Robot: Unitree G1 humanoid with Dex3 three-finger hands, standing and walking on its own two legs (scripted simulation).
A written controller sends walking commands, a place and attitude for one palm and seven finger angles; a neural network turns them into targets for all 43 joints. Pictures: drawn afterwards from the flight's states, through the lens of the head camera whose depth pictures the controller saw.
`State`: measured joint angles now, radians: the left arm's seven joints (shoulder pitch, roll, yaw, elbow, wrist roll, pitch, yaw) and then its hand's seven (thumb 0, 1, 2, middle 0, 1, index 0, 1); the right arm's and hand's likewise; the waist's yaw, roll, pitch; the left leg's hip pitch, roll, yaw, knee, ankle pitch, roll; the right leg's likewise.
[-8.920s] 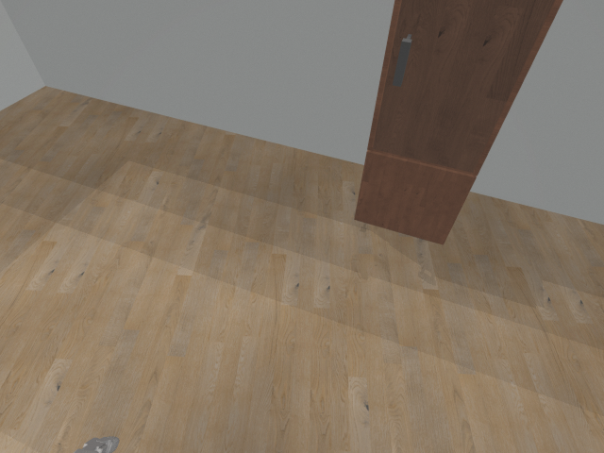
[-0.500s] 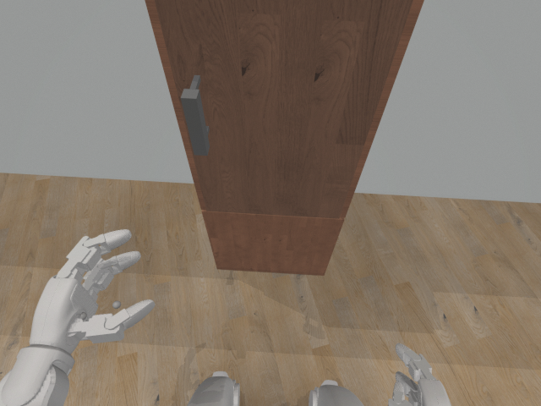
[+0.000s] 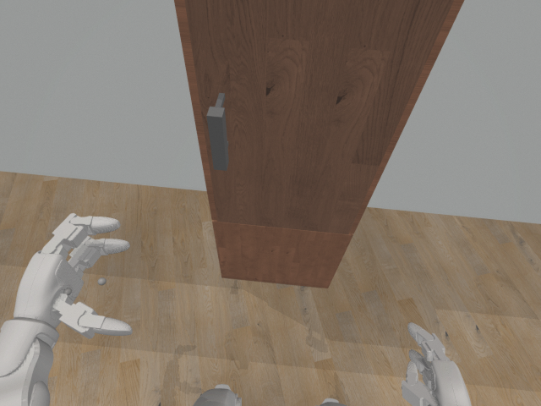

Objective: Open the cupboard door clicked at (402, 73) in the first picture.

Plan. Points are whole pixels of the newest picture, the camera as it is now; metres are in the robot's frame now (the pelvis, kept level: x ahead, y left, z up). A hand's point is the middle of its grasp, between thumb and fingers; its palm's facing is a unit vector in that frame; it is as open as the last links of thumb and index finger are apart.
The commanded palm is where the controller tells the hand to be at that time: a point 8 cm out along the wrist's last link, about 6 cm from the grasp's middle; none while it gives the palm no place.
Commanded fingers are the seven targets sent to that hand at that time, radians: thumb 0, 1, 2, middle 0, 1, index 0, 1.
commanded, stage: raise the hand with hooked fingers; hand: left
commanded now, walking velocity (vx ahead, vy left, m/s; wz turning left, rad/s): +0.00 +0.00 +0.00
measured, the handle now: (221, 132) +0.56 +0.14 +0.06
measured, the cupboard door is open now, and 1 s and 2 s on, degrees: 0 0 0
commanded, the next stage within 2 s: move the hooked fingers beside the handle in 0.82 s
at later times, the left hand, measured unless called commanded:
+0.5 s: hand (94, 242) +0.30 +0.26 +0.08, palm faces -0.02 -1.00 -0.04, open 14.0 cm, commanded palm +0.27 +0.31 +0.08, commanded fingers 0.00 -0.50 0.30 -0.30 -1.20 -0.30 -1.20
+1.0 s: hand (103, 246) +0.30 +0.25 +0.08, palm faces +0.00 -1.00 -0.03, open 14.0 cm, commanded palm +0.28 +0.30 +0.08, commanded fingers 0.00 -0.50 0.30 -0.30 -1.20 -0.30 -1.20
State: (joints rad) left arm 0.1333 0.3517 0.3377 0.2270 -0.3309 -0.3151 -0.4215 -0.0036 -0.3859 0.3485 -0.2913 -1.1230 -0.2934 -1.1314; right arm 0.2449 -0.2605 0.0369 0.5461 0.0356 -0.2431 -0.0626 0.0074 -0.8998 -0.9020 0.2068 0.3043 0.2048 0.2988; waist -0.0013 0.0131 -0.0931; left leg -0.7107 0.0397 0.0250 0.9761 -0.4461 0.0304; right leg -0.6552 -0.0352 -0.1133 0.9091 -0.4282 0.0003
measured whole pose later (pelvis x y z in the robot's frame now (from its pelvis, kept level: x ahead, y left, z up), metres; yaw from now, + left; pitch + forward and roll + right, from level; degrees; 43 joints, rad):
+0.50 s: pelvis +0.01 -0.01 +0.01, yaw -1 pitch +10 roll -2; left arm -0.05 0.43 0.45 0.45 -0.37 -0.28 -0.55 -0.01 -0.50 0.30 -0.30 -1.20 -0.30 -1.20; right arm 0.31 -0.29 0.03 0.57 0.04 -0.20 -0.07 0.01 -0.90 -0.90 0.21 0.30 0.21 0.30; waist -0.02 0.02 -0.08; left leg -0.64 0.05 0.04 0.89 -0.41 0.02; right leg -0.60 -0.02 -0.10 0.83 -0.40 -0.01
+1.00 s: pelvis +0.00 -0.02 +0.01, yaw +0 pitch +9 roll -1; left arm -0.07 0.41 0.44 0.49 -0.36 -0.30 -0.55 -0.01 -0.50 0.30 -0.30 -1.20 -0.30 -1.20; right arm 0.28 -0.28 0.04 0.57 0.04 -0.20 -0.08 0.01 -0.90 -0.90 0.21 0.30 0.21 0.30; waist -0.01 0.02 -0.08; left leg -0.64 0.05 0.03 0.88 -0.41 0.00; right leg -0.60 -0.02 -0.11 0.85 -0.40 -0.03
